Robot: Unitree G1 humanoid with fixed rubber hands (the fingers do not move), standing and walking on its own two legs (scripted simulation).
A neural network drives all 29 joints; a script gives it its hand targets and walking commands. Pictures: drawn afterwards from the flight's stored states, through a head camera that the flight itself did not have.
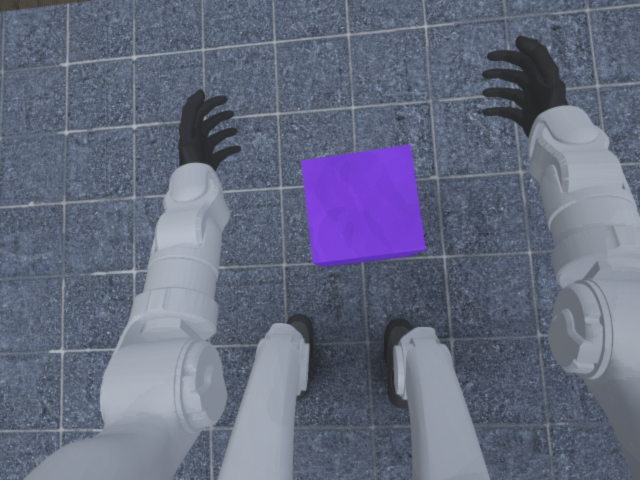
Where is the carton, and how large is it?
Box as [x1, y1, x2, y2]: [301, 145, 425, 266]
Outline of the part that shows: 409,145 301,160 313,263 322,266 402,257 408,256 425,249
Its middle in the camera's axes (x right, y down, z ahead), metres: +0.09 -0.06 +0.85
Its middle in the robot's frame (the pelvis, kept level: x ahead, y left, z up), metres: +0.47 -0.01 -0.51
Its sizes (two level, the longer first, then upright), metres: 0.210 0.200 0.250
